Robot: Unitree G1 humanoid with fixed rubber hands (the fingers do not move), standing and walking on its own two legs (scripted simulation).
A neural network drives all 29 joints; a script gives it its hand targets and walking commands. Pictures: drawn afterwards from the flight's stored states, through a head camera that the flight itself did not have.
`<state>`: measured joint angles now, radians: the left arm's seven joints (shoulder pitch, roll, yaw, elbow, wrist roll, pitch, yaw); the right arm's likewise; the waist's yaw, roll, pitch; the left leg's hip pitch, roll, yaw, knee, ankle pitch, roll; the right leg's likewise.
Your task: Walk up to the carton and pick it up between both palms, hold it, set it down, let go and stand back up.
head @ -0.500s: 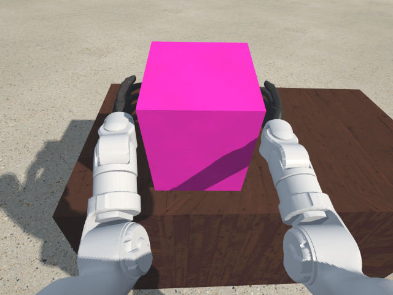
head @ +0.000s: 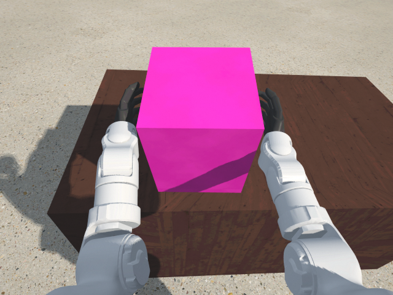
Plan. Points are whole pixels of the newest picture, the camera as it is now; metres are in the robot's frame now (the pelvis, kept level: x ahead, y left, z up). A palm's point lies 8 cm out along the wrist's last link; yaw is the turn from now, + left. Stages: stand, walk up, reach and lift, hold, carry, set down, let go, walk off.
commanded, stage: set down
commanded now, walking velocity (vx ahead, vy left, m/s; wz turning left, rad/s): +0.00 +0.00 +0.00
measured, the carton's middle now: (200, 125) +0.43 +0.01 +0.12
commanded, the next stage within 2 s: none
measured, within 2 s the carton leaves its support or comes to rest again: neither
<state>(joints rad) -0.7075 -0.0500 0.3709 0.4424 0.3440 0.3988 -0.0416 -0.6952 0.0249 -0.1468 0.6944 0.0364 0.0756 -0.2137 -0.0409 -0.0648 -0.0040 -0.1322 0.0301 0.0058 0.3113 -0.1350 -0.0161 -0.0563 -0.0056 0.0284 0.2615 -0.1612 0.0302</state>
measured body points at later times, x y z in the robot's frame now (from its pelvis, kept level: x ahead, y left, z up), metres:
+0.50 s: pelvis +0.02 +0.00 +0.00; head +0.01 +0.01 +0.45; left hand +0.43 +0.14 +0.13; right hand +0.42 -0.15 +0.13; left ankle +0.02 +0.13 -0.75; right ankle -0.01 -0.14 -0.75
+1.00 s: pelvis +0.03 +0.00 +0.00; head +0.04 +0.03 +0.45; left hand +0.45 +0.15 +0.10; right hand +0.43 -0.15 +0.12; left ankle +0.02 +0.13 -0.75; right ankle -0.01 -0.13 -0.75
